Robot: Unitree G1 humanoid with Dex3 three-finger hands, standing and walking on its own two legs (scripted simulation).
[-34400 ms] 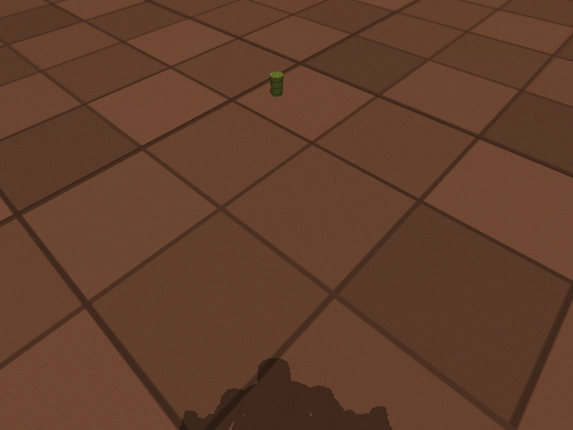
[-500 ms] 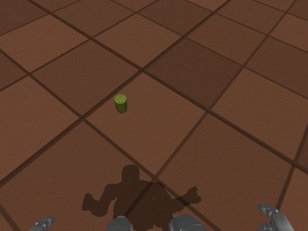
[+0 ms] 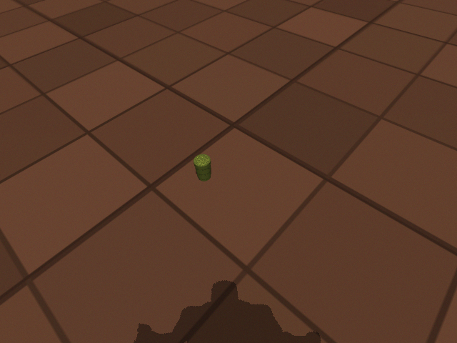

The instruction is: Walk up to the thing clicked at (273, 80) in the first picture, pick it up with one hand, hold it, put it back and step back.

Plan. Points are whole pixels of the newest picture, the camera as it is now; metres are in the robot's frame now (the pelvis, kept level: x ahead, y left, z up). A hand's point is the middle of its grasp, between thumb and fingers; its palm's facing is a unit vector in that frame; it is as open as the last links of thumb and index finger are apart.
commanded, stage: step back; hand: left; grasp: from the side
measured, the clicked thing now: (203, 168) +1.07 +0.19 -0.69
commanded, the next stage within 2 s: stand in 0.74 s
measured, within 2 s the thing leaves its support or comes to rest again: neither
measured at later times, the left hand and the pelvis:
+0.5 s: hand out of the picture +0.09 +0.27 -0.14, palm faces +0.07 -0.92 -0.39, open 7.4 cm; pelvis +0.04 +0.00 +0.00, yaw +4 degrees
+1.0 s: hand out of the picture +0.13 +0.27 -0.14, palm faces +0.02 -0.94 -0.34, open 7.4 cm; pelvis +0.06 +0.01 +0.02, yaw +2 degrees
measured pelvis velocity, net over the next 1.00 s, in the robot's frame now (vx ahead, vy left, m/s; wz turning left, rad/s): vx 0.06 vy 0.01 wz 0.04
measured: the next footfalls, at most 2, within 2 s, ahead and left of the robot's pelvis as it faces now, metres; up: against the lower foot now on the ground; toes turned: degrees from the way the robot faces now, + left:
left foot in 0.50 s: +0.12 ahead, +0.15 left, +0.00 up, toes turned +3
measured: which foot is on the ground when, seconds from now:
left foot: down 0.00-0.20, up 0.22-0.48, down 0.50-1.00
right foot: down 0.00-1.00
